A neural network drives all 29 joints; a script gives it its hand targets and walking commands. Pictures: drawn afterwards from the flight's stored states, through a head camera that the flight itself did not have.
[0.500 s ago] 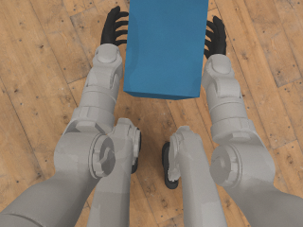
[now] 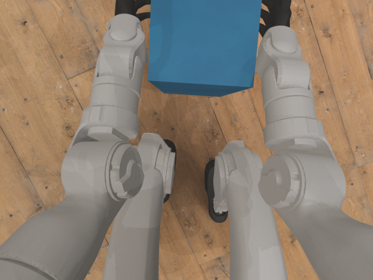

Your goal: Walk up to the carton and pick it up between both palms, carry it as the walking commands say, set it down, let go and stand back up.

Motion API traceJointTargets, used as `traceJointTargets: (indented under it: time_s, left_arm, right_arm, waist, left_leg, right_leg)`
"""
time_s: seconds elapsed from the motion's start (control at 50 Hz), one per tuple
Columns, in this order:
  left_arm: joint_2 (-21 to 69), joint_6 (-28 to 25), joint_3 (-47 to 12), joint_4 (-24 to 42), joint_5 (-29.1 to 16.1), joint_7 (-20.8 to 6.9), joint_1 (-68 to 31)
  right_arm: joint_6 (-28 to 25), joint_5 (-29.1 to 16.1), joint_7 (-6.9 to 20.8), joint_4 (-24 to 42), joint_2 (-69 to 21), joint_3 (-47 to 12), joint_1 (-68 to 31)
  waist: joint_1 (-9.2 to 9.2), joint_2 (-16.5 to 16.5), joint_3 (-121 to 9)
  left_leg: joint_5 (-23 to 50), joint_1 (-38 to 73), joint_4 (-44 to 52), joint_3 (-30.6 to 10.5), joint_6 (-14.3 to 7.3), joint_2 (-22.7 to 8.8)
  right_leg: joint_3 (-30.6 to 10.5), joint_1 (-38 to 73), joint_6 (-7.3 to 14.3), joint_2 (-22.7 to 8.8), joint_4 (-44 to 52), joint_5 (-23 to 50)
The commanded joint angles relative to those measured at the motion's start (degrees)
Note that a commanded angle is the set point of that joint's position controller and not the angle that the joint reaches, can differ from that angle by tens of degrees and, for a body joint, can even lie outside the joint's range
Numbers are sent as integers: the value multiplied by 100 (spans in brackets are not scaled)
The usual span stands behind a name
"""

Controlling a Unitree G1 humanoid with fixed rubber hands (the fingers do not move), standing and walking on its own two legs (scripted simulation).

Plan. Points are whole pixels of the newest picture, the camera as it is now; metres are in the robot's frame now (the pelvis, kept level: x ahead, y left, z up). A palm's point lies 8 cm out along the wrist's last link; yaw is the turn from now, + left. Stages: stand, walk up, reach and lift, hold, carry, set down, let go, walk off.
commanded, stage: set down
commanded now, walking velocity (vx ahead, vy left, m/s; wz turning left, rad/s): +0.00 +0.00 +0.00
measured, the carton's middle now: (199, 18) +0.56 +0.03 -0.21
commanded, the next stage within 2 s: none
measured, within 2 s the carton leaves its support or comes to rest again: rests again in 0.90 s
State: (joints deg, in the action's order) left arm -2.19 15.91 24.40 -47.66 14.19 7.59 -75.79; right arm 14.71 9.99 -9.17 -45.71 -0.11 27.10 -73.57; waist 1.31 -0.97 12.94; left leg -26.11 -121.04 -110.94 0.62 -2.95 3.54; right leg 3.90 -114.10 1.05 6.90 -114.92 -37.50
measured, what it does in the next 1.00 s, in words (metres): lowers itself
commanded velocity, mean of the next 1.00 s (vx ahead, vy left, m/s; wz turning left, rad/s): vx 0.00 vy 0.00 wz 0.00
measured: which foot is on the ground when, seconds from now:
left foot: down 0.00-1.00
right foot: down 0.00-1.00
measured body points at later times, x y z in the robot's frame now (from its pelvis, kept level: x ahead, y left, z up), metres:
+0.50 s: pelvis +0.01 -0.01 -0.05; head +0.37 +0.02 +0.21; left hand +0.56 +0.15 -0.20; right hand +0.56 -0.09 -0.20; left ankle +0.14 +0.09 -0.41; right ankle +0.09 -0.10 -0.41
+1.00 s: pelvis +0.00 +0.00 -0.06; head +0.37 +0.02 +0.20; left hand +0.56 +0.16 -0.21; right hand +0.56 -0.09 -0.22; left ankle +0.14 +0.09 -0.41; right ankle +0.09 -0.10 -0.41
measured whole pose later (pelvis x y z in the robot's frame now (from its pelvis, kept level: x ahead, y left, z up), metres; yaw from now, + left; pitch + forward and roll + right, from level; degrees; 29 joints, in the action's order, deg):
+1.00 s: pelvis +0.00 +0.00 -0.06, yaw -1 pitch +36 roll -2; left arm -9.0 15.5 21.8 -53.4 9.6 5.4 -84.2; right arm 15.0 7.9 -11.1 -48.1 2.3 23.0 -80.8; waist 3.0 -0.5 20.2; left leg -27.9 -129.2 -121.6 1.3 -2.2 2.8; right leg 3.8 -123.0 0.7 9.2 -126.1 -39.1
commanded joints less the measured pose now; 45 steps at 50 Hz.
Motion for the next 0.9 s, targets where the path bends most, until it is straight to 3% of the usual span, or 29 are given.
traceJointTargets:
  time_s: [0.0,0.3,0.44,0.56,0.78,0.88]
  left_arm:
    - [5258,-101,-2195,-128,-526,-1093,-3410]
    - [5099,-138,-2589,56,-1023,-1335,-3648]
    - [5372,-122,-2806,17,-1321,-1437,-3415]
    - [5162,-120,-2690,-46,-1252,-1506,-3491]
    - [4934,-132,-2290,-332,-1030,-1586,-3795]
    - [4972,-155,-2218,-409,-1105,-1621,-3803]
  right_arm:
    - [-177,-527,1325,164,-5057,-2449,-4002]
    - [-164,-940,1346,372,-5104,-3024,-4367]
    - [-237,-1185,1266,876,-5254,-3453,-4575]
    - [-192,-1146,1256,473,-5329,-3335,-4435]
    - [-198,-911,1341,69,-5019,-2774,-4627]
    - [-226,-861,1358,133,-4976,-2796,-4721]
  waist:
    - [-100,385,-6823]
    - [27,221,-6926]
    - [37,38,-7557]
    - [186,-2,-6983]
    - [176,132,-6338]
    - [154,-34,-6250]
  left_leg:
    - [1559,5479,400,-480,216,529]
    - [2233,4999,-382,-325,146,485]
    - [2857,5006,-642,-298,109,499]
    - [2364,4299,-563,-194,154,494]
    - [1658,4097,-554,-194,145,433]
    - [1732,4025,-612,-246,117,441]
  right_leg:
    - [-397,988,-87,384,1029,1353]
    - [-412,1112,-131,407,403,1906]
    - [-366,1515,-196,455,259,2484]
    - [-423,1411,-222,490,264,2264]
    - [-379,827,-150,454,222,1519]
    - [-347,831,-143,435,140,1532]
